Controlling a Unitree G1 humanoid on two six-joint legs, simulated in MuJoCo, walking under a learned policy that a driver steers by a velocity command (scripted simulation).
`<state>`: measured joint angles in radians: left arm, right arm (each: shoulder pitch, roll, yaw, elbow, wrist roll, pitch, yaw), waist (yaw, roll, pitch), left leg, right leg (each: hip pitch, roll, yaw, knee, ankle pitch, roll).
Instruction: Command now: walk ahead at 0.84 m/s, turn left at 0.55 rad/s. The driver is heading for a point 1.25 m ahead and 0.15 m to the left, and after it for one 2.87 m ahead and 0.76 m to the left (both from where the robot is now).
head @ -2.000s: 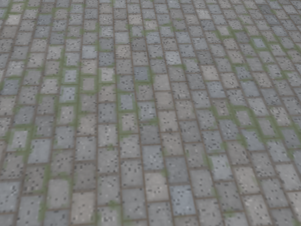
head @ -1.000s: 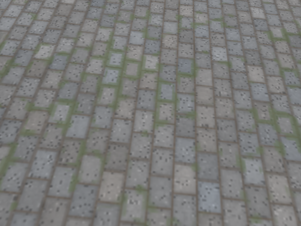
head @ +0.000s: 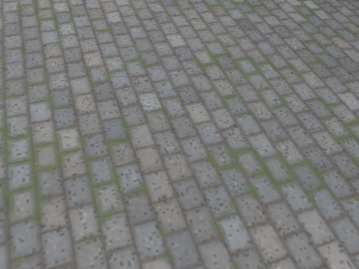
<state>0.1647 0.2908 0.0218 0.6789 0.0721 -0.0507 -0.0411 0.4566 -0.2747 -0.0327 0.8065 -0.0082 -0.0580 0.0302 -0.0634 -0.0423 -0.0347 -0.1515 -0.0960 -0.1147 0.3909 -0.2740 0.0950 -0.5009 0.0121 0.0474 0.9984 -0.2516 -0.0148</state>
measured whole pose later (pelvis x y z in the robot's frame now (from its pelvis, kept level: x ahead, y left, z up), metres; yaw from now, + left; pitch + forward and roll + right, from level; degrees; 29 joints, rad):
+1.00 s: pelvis +0.79 +0.20 -0.02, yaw +9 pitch +1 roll +2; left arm 0.10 0.32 0.05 0.73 0.02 -0.01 -0.07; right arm 0.47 -0.31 -0.06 0.93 -0.02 -0.11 0.00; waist -0.04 -0.03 0.04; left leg 0.14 -0.03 0.26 0.23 -0.38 -0.01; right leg -0.80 -0.10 -0.09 0.97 0.00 -0.11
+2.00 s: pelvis +1.76 +0.21 -0.03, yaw +17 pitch +4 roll +0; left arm -0.08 0.25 -0.07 0.56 0.04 -0.09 -0.01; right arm 0.51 -0.31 -0.08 0.88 0.00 -0.07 0.01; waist -0.16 -0.01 0.02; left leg 0.09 -0.15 -0.30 0.40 -0.46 0.14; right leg -0.57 -0.04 0.07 0.48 -0.03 0.01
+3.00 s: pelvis +2.21 +0.32 -0.01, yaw +28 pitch +1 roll +2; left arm 0.29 0.28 0.06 0.70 0.01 0.06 0.00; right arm 0.15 -0.29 -0.05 0.71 -0.02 0.04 -0.03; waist 0.02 0.03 0.03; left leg -0.49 -0.03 0.00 0.97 -0.45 -0.02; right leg -0.25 0.06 0.05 0.53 -0.30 -0.08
